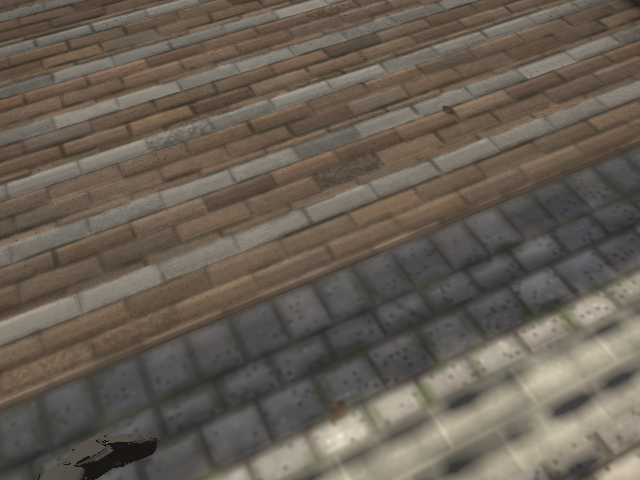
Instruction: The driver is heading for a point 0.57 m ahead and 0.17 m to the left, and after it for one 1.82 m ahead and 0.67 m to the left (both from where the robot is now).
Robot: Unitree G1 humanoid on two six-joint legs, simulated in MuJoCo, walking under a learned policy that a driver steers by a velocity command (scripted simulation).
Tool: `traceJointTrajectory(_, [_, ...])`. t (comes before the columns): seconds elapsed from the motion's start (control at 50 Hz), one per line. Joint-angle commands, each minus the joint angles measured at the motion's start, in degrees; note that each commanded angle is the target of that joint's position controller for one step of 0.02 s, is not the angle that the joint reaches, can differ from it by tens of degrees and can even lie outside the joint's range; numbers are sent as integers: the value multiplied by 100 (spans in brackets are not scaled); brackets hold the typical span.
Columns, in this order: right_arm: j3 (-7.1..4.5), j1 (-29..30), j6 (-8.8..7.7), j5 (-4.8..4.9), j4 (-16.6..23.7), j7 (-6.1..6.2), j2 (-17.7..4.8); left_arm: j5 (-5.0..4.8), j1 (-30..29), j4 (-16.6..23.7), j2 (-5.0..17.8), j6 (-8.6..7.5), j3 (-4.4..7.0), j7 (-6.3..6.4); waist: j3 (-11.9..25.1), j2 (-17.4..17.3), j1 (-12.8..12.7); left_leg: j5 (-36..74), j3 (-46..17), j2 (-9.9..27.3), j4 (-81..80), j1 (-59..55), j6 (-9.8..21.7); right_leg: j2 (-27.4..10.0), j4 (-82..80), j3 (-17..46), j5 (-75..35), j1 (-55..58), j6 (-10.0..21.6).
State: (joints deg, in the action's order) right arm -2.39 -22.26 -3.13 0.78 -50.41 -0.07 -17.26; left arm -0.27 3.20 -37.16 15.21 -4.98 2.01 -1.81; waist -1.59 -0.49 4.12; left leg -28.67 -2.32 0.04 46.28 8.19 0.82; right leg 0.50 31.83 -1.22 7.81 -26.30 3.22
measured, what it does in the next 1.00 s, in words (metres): walks ahead, turning left: left foot, then right foot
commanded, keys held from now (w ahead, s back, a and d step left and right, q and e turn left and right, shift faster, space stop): w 0.02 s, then w+q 0.64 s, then q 0.30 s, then no key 0.04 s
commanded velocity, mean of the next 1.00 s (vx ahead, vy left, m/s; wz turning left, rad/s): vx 0.42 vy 0.00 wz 0.44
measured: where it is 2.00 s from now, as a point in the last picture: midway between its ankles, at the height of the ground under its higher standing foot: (261, 430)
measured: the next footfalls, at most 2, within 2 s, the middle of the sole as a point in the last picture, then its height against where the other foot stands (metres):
left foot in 0.50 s outside the picture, level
right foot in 0.94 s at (288, 371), level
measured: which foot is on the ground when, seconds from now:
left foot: up 0.00-0.48, down 0.50-0.94, up 0.96-1.00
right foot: down 0.00-0.50, up 0.52-0.92, down 0.94-1.00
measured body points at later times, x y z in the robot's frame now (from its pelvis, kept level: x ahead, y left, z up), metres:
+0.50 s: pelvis +0.27 +0.04 -0.01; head +0.30 +0.05 +0.44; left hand +0.23 +0.32 -0.14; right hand +0.52 -0.15 -0.09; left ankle +0.37 +0.15 -0.73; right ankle +0.10 -0.10 -0.72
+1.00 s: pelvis +0.51 +0.09 +0.00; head +0.55 +0.10 +0.44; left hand +0.58 +0.41 -0.08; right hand +0.74 -0.13 -0.11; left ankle +0.37 +0.14 -0.69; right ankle +0.67 +0.05 -0.73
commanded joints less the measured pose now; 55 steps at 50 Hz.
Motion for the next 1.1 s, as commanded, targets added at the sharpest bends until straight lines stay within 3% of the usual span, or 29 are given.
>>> traceJointTrajectory(0.02, [-135,311,-294,146,650,-57,-844,-44,1733,-144,929,27,308,46,1048,886,-938,162,-327,283,2551,3657,159,-1957,-1466,3140,1000,3862,1155])
traceJointTrajectory(0.04, [-124,513,-289,116,646,-38,-750,3,1372,-109,825,22,269,41,691,421,-768,657,-229,516,2326,3431,119,-1742,-1609,2535,410,3146,1041])
traceJointTrajectory(0.08, [-144,462,-183,51,603,-44,-595,91,1009,-122,610,-31,216,25,374,510,-466,1190,-269,767,1937,2925,25,-1455,-1984,1774,-285,2262,953])
traceJointTrajectory(0.14, [-123,420,-1,73,577,-15,-350,91,984,-315,652,-172,262,37,183,490,-331,1587,-360,757,1682,2818,-108,-1396,-2368,1050,-839,1779,985])
traceJointTrajectory(0.2, [-139,804,23,44,714,-10,-313,128,1101,-506,743,-190,298,105,6,346,-406,2427,-524,678,967,3203,-183,-1363,-2489,490,-1238,1900,906])
traceJointTrajectory(0.28, [-80,1454,-33,21,915,-130,-177,90,1172,-660,862,-160,305,175,-171,284,-643,3487,-130,570,-325,2956,-111,-1226,-2600,-214,-1328,2005,674])
traceJointTrajectory(0.36, [-29,2117,-38,32,1290,-263,-105,13,1587,-936,988,-19,349,214,-375,189,-896,3262,119,507,-961,3292,67,-1499,-2356,-462,-1665,2873,609])
traceJointTrajectory(0.4, [-47,2262,-33,36,1471,-343,-145,-30,1631,-1001,1050,90,374,239,-364,250,-862,2745,306,412,-1107,3351,205,-1628,-2014,-563,-2334,3301,526])
traceJointTrajectory(0.44, [-126,2048,-8,35,1551,-391,-290,-43,1509,-964,1204,186,416,298,-69,465,-637,2146,661,94,-1119,2762,408,-1632,-1326,-753,-4152,3467,384])
traceJointTrajectory(0.48, [-357,889,27,44,1340,-353,-670,-47,1365,-904,1295,285,434,377,628,521,47,2038,872,-354,-1354,1115,718,-1443,364,-978,-5246,3117,172])
traceJointTrajectory(0.5, [-554,-80,66,53,1129,-249,-1076,-13,1368,-813,1215,260,384,411,1149,156,509,2256,155,-76,-1598,-624,1011,-1212,1897,-993,-4038,1934,-50])
traceJointTrajectory(0.52, [-676,-204,68,83,1115,-167,-1733,194,1973,-530,343,92,102,287,1680,-1373,-55,1849,-2875,1491,-1780,-2875,2081,-98,4058,-771,1302,-821,-444])
traceJointTrajectory(0.54, [-558,-350,16,56,1260,-162,-1355,45,1571,-482,640,-161,112,181,2502,-936,241,1218,-4663,1993,-2705,-3429,2504,272,4946,564,2600,-1658,-432])
traceJointTrajectory(0.56, [-468,-166,-27,-9,1234,-157,-1047,-186,962,-293,962,-303,206,112,1713,-613,366,1456,-3752,1774,-2843,-2948,2129,-94,4876,779,2110,-2130,-291])
traceJointTrajectory(0.58, [-428,172,-54,6,1274,-146,-891,-178,770,-211,891,-373,166,120,1144,-175,142,1882,-3004,1513,-2854,-2092,1899,-345,4365,718,1615,-2005,-218])
traceJointTrajectory(0.6, [-377,558,-55,8,1348,-142,-733,-40,719,-247,874,-373,189,161,712,85,-116,2517,-2467,1287,-2932,-1232,1745,-518,3816,654,1377,-1690,-262])
traceJointTrajectory(0.62, [-320,792,-59,-48,1445,-122,-582,49,803,-267,943,-312,240,178,570,-7,-319,3025,-2126,1121,-3063,-647,1692,-640,3522,670,1199,-1260,-311])
traceJointTrajectory(0.68, [-350,930,-65,-45,1513,-59,-697,122,939,-242,759,-113,230,193,332,-123,-548,4052,-1658,922,-3276,279,1717,-614,2835,496,971,-825,-593])
traceJointTrajectory(0.76, [-442,763,76,0,1395,107,-941,158,291,-67,467,-51,122,227,315,-317,-374,5129,-811,319,-2867,976,1221,-137,1103,240,-411,-167,-796])
traceJointTrajectory(0.84, [-447,448,265,54,1270,192,-902,48,-215,92,582,-23,158,151,550,-552,-159,4168,-1338,367,-2435,625,900,206,58,436,-1061,187,-743])
traceJointTrajectory(0.9, [-432,660,319,30,1367,252,-784,77,29,55,843,-70,283,128,598,-696,-381,3764,-1994,476,-1786,166,751,142,-423,695,-753,388,-533])
traceJointTrajectory(0.92, [-408,850,325,38,1447,256,-705,112,305,-11,870,-111,312,138,665,-673,-577,3543,-1992,308,-1380,207,603,42,-821,622,-1188,802,-409])
traceJointTrajectory(0.94, [-324,809,300,-17,1559,242,-440,207,608,-15,1080,-140,358,180,1126,-295,-646,2853,-1740,-48,-470,497,371,-596,-841,1019,-2326,1778,-116])
traceJointTrajectory(0.96, [-218,-68,283,-104,1528,221,-69,326,716,58,1316,-84,364,234,1713,1059,-247,-639,-1143,-734,990,1711,12,-2032,-469,2383,-4717,3376,668])
traceJointTrajectory(0.98, [-237,-681,286,2,1480,190,-467,214,978,-76,1246,35,399,208,2264,1853,-179,-1435,-841,-666,2115,2451,-190,-2840,-706,3908,-3639,3806,1424])
traceJointTrajectory(1.0, [-363,-453,365,41,1317,208,-902,120,725,79,892,91,308,204,1829,1060,-306,-969,-905,-387,2661,2643,-388,-2449,-879,3586,-2480,3357,1305])
traceJointTrajectory(1.02, [-408,78,473,36,1363,242,-1016,125,534,117,688,167,236,209,1385,670,-420,-554,-706,-279,2821,2755,-499,-2067,-938,2838,-1768,2891,1049])
traceJointTrajectory(1.04, [-413,313,581,19,1376,278,-961,139,334,127,594,234,176,207,1069,499,-409,-340,-622,-186,2740,2663,-560,-1778,-1081,2388,-1322,2336,934])
traceJointTrajectory(1.1, [-287,373,658,-3,1429,276,-469,188,25,6,658,326,174,211,582,826,-229,51,-233,-89,1688,1850,-570,-1171,-1498,1395,-947,1178,840])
